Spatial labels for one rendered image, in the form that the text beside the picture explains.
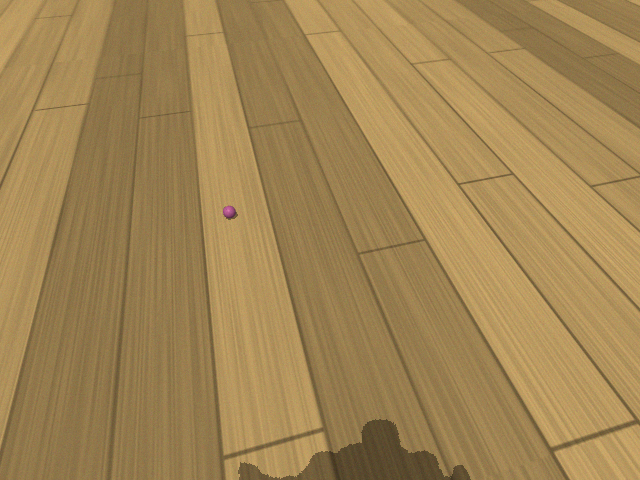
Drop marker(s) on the ball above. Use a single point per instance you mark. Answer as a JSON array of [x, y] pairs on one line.
[[229, 211]]

